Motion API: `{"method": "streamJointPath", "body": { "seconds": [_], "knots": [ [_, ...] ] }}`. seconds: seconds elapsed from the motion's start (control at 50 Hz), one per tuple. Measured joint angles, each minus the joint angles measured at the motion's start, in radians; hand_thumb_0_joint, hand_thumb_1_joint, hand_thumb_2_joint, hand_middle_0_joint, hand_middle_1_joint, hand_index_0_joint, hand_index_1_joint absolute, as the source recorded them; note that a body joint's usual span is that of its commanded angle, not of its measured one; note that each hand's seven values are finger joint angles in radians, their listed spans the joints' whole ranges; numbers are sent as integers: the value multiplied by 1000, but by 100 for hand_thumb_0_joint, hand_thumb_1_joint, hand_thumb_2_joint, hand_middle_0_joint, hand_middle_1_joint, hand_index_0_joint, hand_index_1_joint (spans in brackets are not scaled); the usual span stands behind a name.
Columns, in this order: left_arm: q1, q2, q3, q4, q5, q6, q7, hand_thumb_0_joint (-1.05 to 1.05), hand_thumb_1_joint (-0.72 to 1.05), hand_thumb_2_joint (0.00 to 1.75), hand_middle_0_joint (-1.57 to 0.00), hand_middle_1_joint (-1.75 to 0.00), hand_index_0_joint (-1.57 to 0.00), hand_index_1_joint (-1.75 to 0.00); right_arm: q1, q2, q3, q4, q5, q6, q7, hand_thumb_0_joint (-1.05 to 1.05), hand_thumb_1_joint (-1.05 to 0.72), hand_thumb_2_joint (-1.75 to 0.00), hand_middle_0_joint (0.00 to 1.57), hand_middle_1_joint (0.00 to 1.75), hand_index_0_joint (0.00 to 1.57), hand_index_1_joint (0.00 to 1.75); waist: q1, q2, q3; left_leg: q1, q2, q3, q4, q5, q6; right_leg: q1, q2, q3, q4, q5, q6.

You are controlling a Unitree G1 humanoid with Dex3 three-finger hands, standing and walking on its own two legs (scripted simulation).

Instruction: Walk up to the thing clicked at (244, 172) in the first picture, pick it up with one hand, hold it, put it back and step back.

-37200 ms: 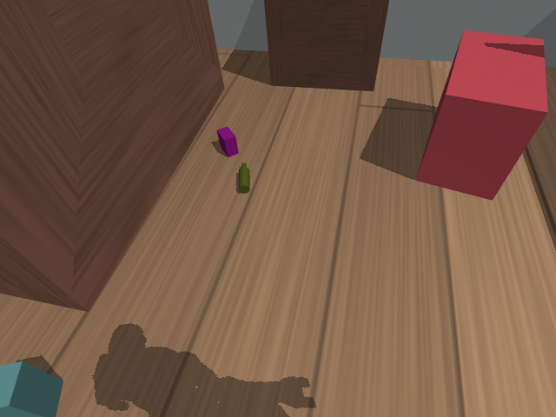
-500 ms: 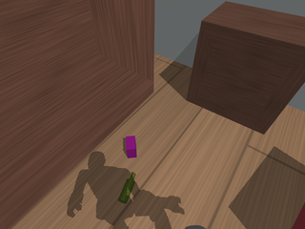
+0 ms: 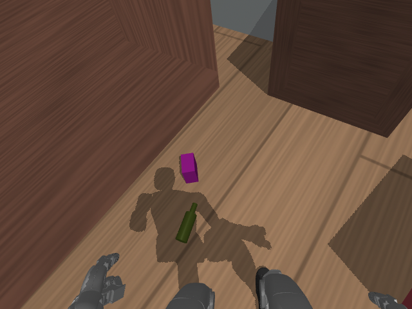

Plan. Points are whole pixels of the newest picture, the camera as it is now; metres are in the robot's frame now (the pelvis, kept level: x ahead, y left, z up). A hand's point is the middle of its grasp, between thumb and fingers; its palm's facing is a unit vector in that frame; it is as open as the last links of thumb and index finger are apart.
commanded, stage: walk up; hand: left
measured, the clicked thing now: (188, 221) +0.50 +0.22 -0.72
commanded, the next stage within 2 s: stand in 1.56 s
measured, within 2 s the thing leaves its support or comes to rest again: neither
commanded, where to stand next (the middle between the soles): +0.09 +0.01 m, yaw -2 degrees
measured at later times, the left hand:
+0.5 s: hand out of the picture -0.05 +0.29 -0.15, palm faces -0.08 -0.92 -0.39, open 7.4 cm
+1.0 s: hand out of the picture +0.05 +0.28 -0.13, palm faces -0.09 -0.92 -0.37, open 7.4 cm
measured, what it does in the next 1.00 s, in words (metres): steps on the spot: left foot, then right foot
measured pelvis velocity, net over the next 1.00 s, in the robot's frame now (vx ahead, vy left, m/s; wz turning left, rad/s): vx -0.06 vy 0.02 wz -0.06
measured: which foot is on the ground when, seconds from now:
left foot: up 0.00-0.10, down 0.12-1.00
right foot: down 0.00-0.16, up 0.18-0.46, down 0.48-1.00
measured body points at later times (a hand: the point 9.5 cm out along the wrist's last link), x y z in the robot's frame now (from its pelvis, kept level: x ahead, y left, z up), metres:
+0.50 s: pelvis -0.07 +0.01 +0.01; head -0.04 +0.02 +0.45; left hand -0.04 +0.34 -0.13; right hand +0.00 -0.32 -0.10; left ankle -0.03 +0.11 -0.72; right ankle -0.11 -0.12 -0.72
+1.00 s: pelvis -0.06 +0.02 +0.01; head -0.05 +0.03 +0.46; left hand +0.05 +0.33 -0.11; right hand -0.02 -0.29 -0.11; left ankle -0.03 +0.14 -0.72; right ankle -0.08 -0.11 -0.72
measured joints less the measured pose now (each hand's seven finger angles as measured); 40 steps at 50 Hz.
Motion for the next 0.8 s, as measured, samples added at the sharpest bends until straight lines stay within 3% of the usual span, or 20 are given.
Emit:
{"method": "streamJointPath", "body": {
  "seconds": [0.08, 0.14, 0.16, 0.2, 0.22, 0.26, 0.3, 0.34, 0.4, 0.46, 0.52, 0.58, 0.62, 0.7, 0.74, 0.8],
  "knots": [
    [-7, 15, 10, -10, 11, 11, -10, 1, 90, 89, -21, -30, -21, -30, 41, -9, -2, 44, -19, -6, 7, 0, -90, -90, 20, 30, 20, 30, -7, -18, -45, 78, 35, 60, -253, -13, -3, -18, -6, -35, 28, -2, 2],
    [-7, 53, 22, 6, -2, 19, -13, 1, 90, 89, -21, -30, -21, -30, 61, 2, -13, 79, -38, -8, 19, 0, -90, -90, 20, 30, 20, 30, -3, -87, -54, 125, 18, 104, -389, 116, 33, -36, -27, -23, 64, -15, 21],
    [5, 63, 28, 17, -10, 23, -10, 1, 90, 89, -21, -30, -21, -30, 69, 6, -16, 82, -48, -4, 24, 0, -90, -90, 20, 30, 20, 30, 1, -108, -59, 127, 14, 118, -393, 131, 42, -50, -24, -2, 96, -97, 25],
    [44, 65, 35, 51, -18, 31, -4, 1, 90, 89, -20, -30, -21, -30, 87, -5, -19, 78, -60, 5, 32, 0, -90, -90, 20, 30, 20, 30, -26, -87, -79, 114, 43, 105, -395, 140, 57, -92, 42, 46, 252, -305, 32],
    [61, 66, 37, 68, -21, 35, -5, 1, 91, 89, -20, -30, -20, -30, 91, -10, -21, 78, -65, 8, 31, 0, -90, -90, 20, 30, 20, 30, -45, -69, -80, 112, 59, 86, -408, 153, 62, -104, 79, 71, 354, -349, 30],
    [91, 80, 42, 89, -34, 37, -10, 1, 91, 89, -20, -30, -20, -30, 98, -7, -22, 79, -72, 6, 23, 1, -90, -90, 20, 30, 20, 30, -54, -66, -84, 110, 70, 73, -468, 201, 55, -113, 132, 139, 515, -345, 24],
    [125, 97, 47, 99, -42, 31, -12, 1, 91, 89, -20, -30, -20, -30, 100, -1, -22, 74, -68, -2, 20, 1, -90, -90, 20, 30, 20, 30, -38, -82, -89, 102, 70, 83, -528, 247, 47, -94, 151, 185, 589, -310, 25],
    [167, 109, 49, 110, -40, 19, -11, 1, 91, 89, -20, -30, -20, -30, 89, -1, -25, 63, -64, -9, 24, 1, -90, -90, 20, 30, 20, 30, -26, -90, -87, 92, 72, 94, -560, 273, 50, -35, 136, 183, 558, -302, 44],
    [232, 118, 40, 144, -27, 2, -9, 1, 91, 89, -20, -30, -20, -30, 67, -3, -30, 33, -68, -23, 30, 1, -90, -90, 20, 30, 20, 30, -10, -92, -90, 79, 80, 126, -560, 277, 59, 90, 86, 140, 369, -358, 73],
    [275, 113, 28, 178, -16, -15, -9, 1, 91, 89, -20, -30, -20, -30, 48, -7, -29, 0, -73, -31, 39, 1, -90, -90, 20, 30, 20, 30, -1, -79, -99, 64, 93, 158, -518, 255, 59, 213, 52, 94, 137, -434, 66],
    [270, 73, 17, 203, -6, -47, -3, 1, 91, 89, -20, -30, -20, -30, 32, -26, -30, 1, -59, -18, 41, 1, -90, -90, 20, 30, 20, 30, -10, 7, -85, 56, 136, 128, -448, 226, 47, 309, 85, 44, -31, -268, 57],
    [289, 55, 5, 184, 1, -75, -9, 1, 91, 89, -20, -30, -20, -30, 36, -10, -18, 25, -45, -2, 42, 1, -90, -90, 20, 30, 20, 30, 20, 20, -125, 43, 96, 85, -382, 93, 45, 303, 77, 63, -19, -276, 51],
    [292, 52, 1, 174, -1, -79, -13, 1, 91, 89, -20, -30, -21, -30, 32, 1, -13, 33, -39, -8, 48, 1, -90, -90, 20, 30, 20, 30, 28, 12, -138, 45, 75, 71, -355, 63, 42, 304, 58, 80, -17, -280, 52],
    [265, 57, -8, 154, -10, -82, -16, 1, 90, 89, -21, -30, -21, -30, 36, 11, -9, 46, -32, -37, 56, 1, -90, -90, 20, 30, 20, 30, 10, 9, -150, 93, 83, 60, -499, 185, 35, 303, 29, 67, -3, -293, 75],
    [238, 67, -8, 146, -16, -74, -17, 1, 90, 89, -21, -30, -21, -30, 30, 25, -12, 62, -35, -52, 51, 1, -90, -90, 20, 30, 20, 30, 7, -23, -139, 113, 57, 79, -542, 282, 22, 289, -3, 80, 43, -318, 82],
    [205, 73, -6, 142, -24, -60, -14, 1, 90, 89, -20, -30, -21, -30, 32, 40, -6, 74, -38, -68, 51, 1, -90, -90, 20, 30, 20, 30, 4, -40, -145, 113, 56, 95, -548, 270, 29, 237, 3, 89, 133, -387, 43]
  ]
}}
